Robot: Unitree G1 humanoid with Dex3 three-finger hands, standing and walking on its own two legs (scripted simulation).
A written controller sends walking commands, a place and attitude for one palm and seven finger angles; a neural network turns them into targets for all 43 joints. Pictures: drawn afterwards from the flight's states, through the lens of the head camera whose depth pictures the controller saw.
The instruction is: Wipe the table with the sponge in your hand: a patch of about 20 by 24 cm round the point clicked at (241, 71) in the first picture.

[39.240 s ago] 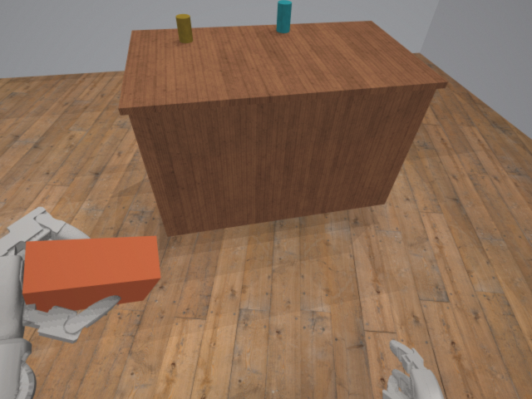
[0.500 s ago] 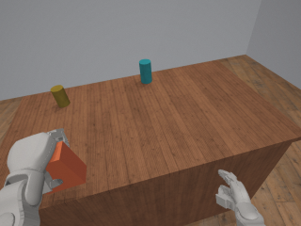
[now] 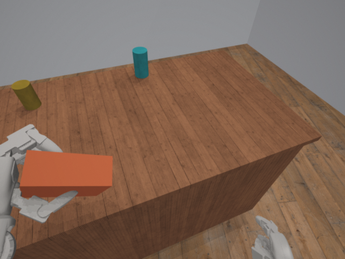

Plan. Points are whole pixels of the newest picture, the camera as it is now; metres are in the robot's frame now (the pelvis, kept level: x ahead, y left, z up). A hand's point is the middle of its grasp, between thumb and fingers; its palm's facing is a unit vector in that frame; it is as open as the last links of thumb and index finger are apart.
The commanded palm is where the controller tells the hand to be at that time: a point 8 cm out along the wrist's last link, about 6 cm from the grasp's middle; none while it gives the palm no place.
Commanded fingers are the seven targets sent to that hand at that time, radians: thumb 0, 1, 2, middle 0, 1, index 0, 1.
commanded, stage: step back with the hand held close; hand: left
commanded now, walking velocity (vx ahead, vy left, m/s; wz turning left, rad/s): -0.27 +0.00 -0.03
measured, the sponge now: (80, 177) +0.22 +0.18 +0.15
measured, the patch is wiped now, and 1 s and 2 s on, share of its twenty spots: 1.00 1.00 1.00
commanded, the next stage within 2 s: stop stepping back and stand still in 1.34 s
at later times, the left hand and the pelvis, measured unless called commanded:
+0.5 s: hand out of the picture +0.16 +0.26 +0.18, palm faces +0.45 -0.79 -0.40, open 9.6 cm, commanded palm +0.11 +0.30 +0.20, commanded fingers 0.00 0.10 1.30 -1.20 -1.60 -1.20 -1.60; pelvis -0.05 +0.01 -0.02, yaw +0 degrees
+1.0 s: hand (11, 225) +0.13 +0.24 +0.17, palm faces +0.39 -0.86 -0.33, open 9.6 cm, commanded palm +0.07 +0.28 +0.20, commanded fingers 0.00 0.10 1.30 -1.20 -1.60 -1.20 -1.60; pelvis -0.09 +0.00 -0.01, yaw +0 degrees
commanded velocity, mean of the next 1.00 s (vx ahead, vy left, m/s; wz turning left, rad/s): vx -0.34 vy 0.00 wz -0.05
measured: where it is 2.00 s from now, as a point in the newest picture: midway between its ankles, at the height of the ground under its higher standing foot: outside the picture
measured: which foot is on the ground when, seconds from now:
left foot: down 0.00-0.98, up 1.00-1.00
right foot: down 0.00-0.74, up 0.76-0.88, down 0.90-1.00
